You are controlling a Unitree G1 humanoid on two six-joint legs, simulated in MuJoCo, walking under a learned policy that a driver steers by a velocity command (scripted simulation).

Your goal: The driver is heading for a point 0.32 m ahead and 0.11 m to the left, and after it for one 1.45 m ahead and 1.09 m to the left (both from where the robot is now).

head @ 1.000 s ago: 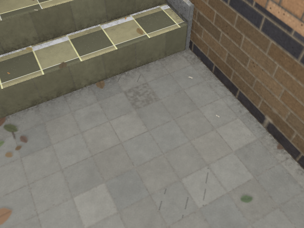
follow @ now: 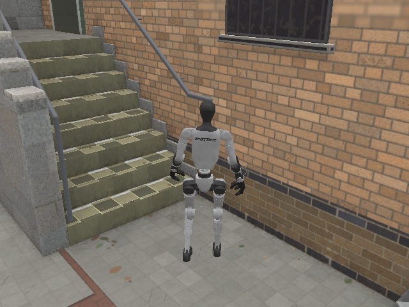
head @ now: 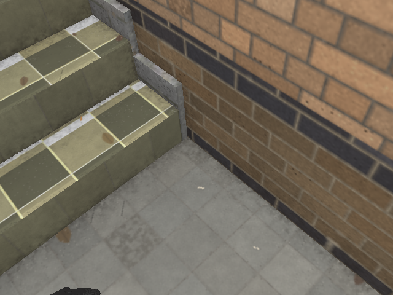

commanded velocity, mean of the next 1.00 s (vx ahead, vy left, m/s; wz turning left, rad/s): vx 0.03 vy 0.00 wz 0.39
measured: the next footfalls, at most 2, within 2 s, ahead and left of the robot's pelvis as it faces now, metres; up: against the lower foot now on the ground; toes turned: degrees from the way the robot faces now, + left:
left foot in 0.28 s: +0.05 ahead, +0.14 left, +0.00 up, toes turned +9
right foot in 0.78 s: +0.13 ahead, -0.05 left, +0.00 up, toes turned +25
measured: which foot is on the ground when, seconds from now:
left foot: up 0.00-0.26, down 0.28-0.78, up 0.80-1.00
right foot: down 0.00-0.28, up 0.30-0.76, down 0.78-1.00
